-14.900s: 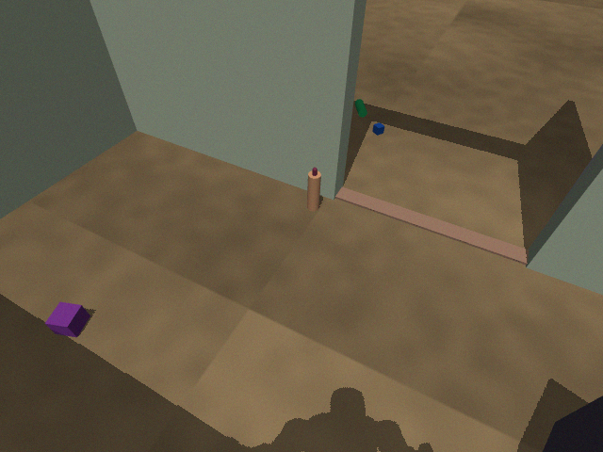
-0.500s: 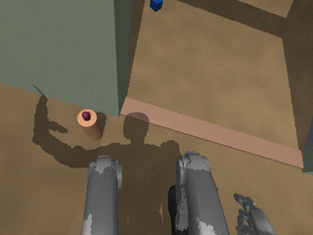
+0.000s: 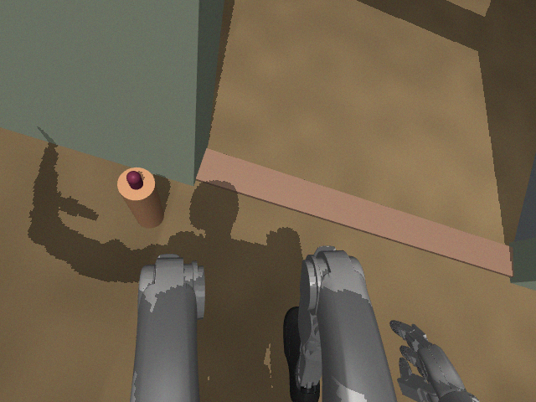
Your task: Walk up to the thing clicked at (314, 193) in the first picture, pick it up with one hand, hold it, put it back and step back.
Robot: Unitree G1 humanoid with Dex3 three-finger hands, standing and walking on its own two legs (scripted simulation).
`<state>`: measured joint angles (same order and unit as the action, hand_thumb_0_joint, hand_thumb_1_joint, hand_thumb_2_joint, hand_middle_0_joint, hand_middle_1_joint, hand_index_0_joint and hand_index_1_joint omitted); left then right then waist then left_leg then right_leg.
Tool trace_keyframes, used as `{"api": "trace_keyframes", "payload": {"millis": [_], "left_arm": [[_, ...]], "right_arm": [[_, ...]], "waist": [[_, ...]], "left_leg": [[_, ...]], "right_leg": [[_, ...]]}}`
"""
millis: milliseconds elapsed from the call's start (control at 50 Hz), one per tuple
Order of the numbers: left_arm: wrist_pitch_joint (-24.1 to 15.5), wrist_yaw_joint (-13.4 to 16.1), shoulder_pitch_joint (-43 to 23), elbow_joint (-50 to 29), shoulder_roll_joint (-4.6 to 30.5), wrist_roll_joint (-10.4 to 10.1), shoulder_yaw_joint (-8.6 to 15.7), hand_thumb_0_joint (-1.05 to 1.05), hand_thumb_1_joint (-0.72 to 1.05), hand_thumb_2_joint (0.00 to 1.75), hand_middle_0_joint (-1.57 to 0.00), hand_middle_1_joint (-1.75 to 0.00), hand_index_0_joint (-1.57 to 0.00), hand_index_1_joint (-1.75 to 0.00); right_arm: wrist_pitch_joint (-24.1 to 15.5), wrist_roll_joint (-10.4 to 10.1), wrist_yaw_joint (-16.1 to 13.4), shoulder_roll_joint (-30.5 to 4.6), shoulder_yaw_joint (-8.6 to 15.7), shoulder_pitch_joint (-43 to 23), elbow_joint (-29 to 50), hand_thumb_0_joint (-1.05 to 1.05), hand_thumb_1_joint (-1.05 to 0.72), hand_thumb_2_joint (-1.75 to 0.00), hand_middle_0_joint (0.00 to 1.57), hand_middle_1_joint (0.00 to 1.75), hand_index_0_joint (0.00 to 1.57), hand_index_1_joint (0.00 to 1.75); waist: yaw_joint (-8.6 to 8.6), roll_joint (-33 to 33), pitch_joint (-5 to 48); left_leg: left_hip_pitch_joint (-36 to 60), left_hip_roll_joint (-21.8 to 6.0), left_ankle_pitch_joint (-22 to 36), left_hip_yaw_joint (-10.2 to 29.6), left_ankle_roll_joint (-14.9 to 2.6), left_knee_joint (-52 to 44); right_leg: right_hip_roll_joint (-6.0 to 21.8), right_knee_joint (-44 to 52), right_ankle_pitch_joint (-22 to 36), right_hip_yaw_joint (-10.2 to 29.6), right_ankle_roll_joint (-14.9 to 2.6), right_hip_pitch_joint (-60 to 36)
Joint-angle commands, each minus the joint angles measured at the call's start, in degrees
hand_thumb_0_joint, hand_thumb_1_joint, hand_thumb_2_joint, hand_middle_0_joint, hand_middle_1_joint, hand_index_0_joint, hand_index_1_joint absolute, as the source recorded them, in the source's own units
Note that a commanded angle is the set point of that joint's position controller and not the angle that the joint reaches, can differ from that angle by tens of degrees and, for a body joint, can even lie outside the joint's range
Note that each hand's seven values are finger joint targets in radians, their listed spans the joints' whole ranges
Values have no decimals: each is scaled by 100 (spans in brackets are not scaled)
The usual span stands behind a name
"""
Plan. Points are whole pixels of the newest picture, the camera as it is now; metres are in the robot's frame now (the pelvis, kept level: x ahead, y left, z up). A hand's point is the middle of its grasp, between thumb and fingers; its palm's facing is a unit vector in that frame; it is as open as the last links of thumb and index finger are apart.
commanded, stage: approach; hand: left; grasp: from the side
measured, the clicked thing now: (143, 199) +0.46 +0.20 -0.24
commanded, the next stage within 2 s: close in in 0.28 s
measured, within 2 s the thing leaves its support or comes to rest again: neither
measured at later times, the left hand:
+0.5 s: hand (101, 213) +0.42 +0.26 -0.21, palm faces -0.05 -1.00 +0.07, open 17.4 cm
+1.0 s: hand (140, 209) +0.43 +0.20 -0.23, palm faces +0.06 -1.00 +0.04, open 17.7 cm
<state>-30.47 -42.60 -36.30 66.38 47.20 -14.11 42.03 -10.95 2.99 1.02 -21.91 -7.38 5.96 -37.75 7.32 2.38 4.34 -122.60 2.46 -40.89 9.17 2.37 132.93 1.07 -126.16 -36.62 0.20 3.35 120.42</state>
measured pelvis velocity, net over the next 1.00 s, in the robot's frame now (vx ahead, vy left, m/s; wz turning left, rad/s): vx -0.01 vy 0.02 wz -0.13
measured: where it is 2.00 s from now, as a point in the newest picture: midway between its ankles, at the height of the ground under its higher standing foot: (236, 387)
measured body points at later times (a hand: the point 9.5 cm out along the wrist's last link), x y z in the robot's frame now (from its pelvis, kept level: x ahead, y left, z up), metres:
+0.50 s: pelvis -0.01 +0.02 -0.08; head +0.21 +0.17 +0.29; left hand +0.41 +0.32 -0.21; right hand +0.14 -0.24 -0.12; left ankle +0.08 +0.13 -0.33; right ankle +0.12 -0.15 -0.33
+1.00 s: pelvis -0.01 +0.02 -0.08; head +0.22 +0.17 +0.28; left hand +0.42 +0.25 -0.23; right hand +0.11 -0.24 -0.12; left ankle +0.08 +0.13 -0.33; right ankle +0.12 -0.15 -0.33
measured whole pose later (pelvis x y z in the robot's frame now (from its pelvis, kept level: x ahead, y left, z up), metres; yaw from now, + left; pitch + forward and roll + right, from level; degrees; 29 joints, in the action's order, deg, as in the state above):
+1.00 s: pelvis -0.01 +0.02 -0.08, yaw -8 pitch +15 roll -18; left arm -64.0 -4.0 -37.0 81.9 38.1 -2.1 23.6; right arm -0.7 19.8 10.6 -20.7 -24.1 -6.4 -34.2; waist 15.5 10.8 -12.4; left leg -126.5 3.7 -41.5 18.9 1.0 151.7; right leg -2.2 -135.5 -34.2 -6.8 4.0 119.2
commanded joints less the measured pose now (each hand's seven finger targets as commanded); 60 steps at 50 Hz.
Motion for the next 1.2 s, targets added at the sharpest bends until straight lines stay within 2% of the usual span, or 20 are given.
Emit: {"api": "trace_keyframes", "payload": {"millis": [0, 60, 120, 180, 200, 220, 240, 260, 300, 400, 520, 560, 600, 720, 800, 820, 900, 1020, 1100, 1180], "left_arm": [[-756, 56, -1169, -411, 1404, -144, 1, 0, -48, 1, -8, -8, -6, -8], [-1082, 256, -1079, -512, 1634, -58, 128, 0, -46, 3, -7, -8, -6, -9], [-1348, 426, -875, -262, 1610, 89, 87, 0, -43, 5, -7, -8, -5, -9], [-1637, 609, -1062, -660, 1873, 259, 163, 0, -43, 6, -6, -9, -4, -9], [-1767, 631, -1331, -996, 1565, 283, -155, 0, -43, 6, -6, -8, -4, -9], [-1836, 707, -1191, -885, 1685, 301, 20, 0, -43, 6, -6, -9, -4, -10], [-1952, 718, -1393, -1024, 1154, 279, -412, 0, -44, 6, -6, -8, -4, -9], [-2029, 798, -1285, -850, 1251, 255, -237, 0, -44, 6, -6, -9, -4, -10], [-2166, 869, -1187, -429, 648, 201, -711, 0, -47, 5, -6, -8, -4, -9], [-2557, 1231, -1242, 277, 647, 406, -1030, 0, -61, 1, -7, -8, -6, -8], [-3100, 1940, -1060, 560, 481, 564, -949, 0, -61, 0, -8, -9, -8, -8], [-3284, 2207, -1153, 315, 585, 678, -937, 0, -61, 0, -8, -9, -8, -8], [-3360, 2481, -1113, 305, 383, 808, -1037, 0, -61, 0, -8, -8, -7, -8], [-3476, 3010, -1256, 271, -137, 1130, -1725, 0, -61, 1, -8, -8, -7, -8], [-3540, 3348, -1308, 435, -415, 1077, -1954, 0, -61, 2, -7, -8, -7, -7], [-3566, 3454, -1467, 516, -431, 1051, -1949, 0, -61, 2, -7, -8, -7, -7], [-3699, 3860, -1366, 802, -249, 1138, -1820, 0, -61, 4, -6, -8, -6, -8], [-3907, 4230, -1115, 929, 117, 1401, -1582, 0, -52, 8, -5, -8, -4, -8], [-3944, 4376, -1042, 723, 79, 1441, -1616, 0, -46, 11, -4, -8, -3, -8], [-3921, 4470, -1155, 512, -112, 1457, -1904, 0, -45, 12, -3, -8, -2, -8]], "right_arm": [[-139, 96, -20, -1408, 329, 441, 369, 0, -89, -90, 20, 30, 20, 30], [-57, 224, 52, -1488, 226, 294, 423, 0, -89, -90, 20, 30, 20, 30], [103, 370, 119, -1537, 88, 188, 362, 0, -89, -90, 20, 30, 20, 30], [233, 519, 142, -1680, -3, -1, 402, 0, -90, -90, 20, 30, 20, 30], [252, 563, 162, -1657, -57, -150, 508, 0, -90, -90, 20, 30, 20, 30], [287, 618, 166, -1718, -53, -119, 408, 0, -90, -90, 20, 30, 20, 30], [295, 655, 196, -1670, -134, -278, 490, 0, -91, -90, 20, 30, 20, 30], [306, 699, 203, -1714, -148, -246, 411, 0, -91, -90, 20, 30, 20, 30], [339, 760, 263, -1682, -276, -316, 351, 0, -92, -91, 20, 30, 20, 30], [457, 965, 345, -1815, -511, -618, 356, 0, -92, -90, 20, 30, 20, 30], [656, 1246, 535, -2020, -716, -851, 456, 0, -93, -90, 20, 30, 20, 30], [712, 1323, 589, -1993, -763, -918, 458, 0, -94, -91, 20, 30, 20, 30], [767, 1402, 647, -1966, -772, -925, 464, 0, -93, -91, 20, 30, 20, 30], [939, 1563, 756, -1922, -768, -897, 418, 0, -93, -90, 20, 30, 20, 30], [1004, 1603, 810, -1924, -836, -917, 425, 0, -92, -90, 20, 30, 20, 30], [1012, 1606, 818, -1941, -862, -917, 453, 0, -92, -90, 20, 30, 20, 30], [1073, 1663, 849, -1860, -969, -975, 468, 0, -92, -90, 20, 30, 20, 30], [1174, 1761, 862, -1812, -1096, -1100, 543, 0, -92, -90, 20, 30, 20, 30], [1215, 1774, 882, -1832, -1100, -1110, 558, 0, -91, -90, 20, 30, 20, 30], [1193, 1757, 912, -1841, -1043, -1059, 465, 0, -91, -90, 20, 30, 20, 30]], "waist": [[181, -1115, 2953], [-8, -1377, 3024], [78, -1594, 2836], [153, -2150, 2988], [241, -2288, 3064], [265, -2394, 3089], [418, -2382, 3036], [457, -2414, 2955], [648, -2135, 2705], [854, -1887, 2042], [878, -2275, 1855], [840, -2461, 1859], [908, -2515, 1764], [1212, -2341, 1509], [1315, -2013, 1490], [1412, -1880, 1402], [1317, -1594, 1333], [1186, -1799, 1353], [1213, -1940, 1528], [1315, -1902, 1524]], "left_leg": [[2030, -172, 724, -468, -291, -1356], [2070, -173, 765, -469, -242, -1212], [2022, -199, 670, -415, -213, -1084], [2391, -240, 929, -349, -134, -1015], [2525, -258, 920, -292, -113, -963], [2625, -269, 1010, -259, -93, -910], [2700, -274, 1049, -202, -71, -846], [2662, -276, 1119, -173, -63, -780], [2456, -260, 978, -109, -79, -613], [2090, -263, 651, 42, -69, -414], [2652, -304, 1216, 430, 141, -533], [2659, -301, 1263, 421, 151, -517], [2617, -294, 1197, 423, 149, -511], [2305, -291, 857, 483, 114, -502], [2171, -255, 784, 582, 72, -415], [2012, -241, 629, 615, 49, -418], [1730, -220, 457, 544, -25, -278], [1740, -236, 484, 467, -20, -312], [1858, -243, 585, 475, -5, -336], [1785, -247, 508, 446, -28, -291]], "right_leg": [[-107, 752, 447, -794, -498, -1418], [-119, 518, 467, -856, -514, -1442], [-162, 304, 420, -969, -520, -1341], [-161, 69, 668, -1023, -534, -1323], [-172, 8, 674, -1050, -537, -1221], [-176, -74, 756, -1078, -533, -1224], [-184, -114, 780, -1110, -530, -1118], [-188, -147, 851, -1138, -518, -1160], [-216, -148, 784, -1205, -483, -1099], [-240, -213, 635, -1346, -448, -973], [-259, -552, 970, -1600, -440, -983], [-286, -554, 987, -1580, -451, -1047], [-292, -523, 1011, -1579, -442, -1091], [-306, -392, 968, -1595, -391, -1099], [-343, -358, 994, -1610, -344, -1171], [-346, -330, 915, -1646, -334, -1184], [-405, -210, 814, -1632, -305, -1346], [-447, -202, 815, -1676, -321, -1555], [-472, -230, 949, -1710, -333, -1621], [-480, -201, 979, -1700, -325, -1594]]}}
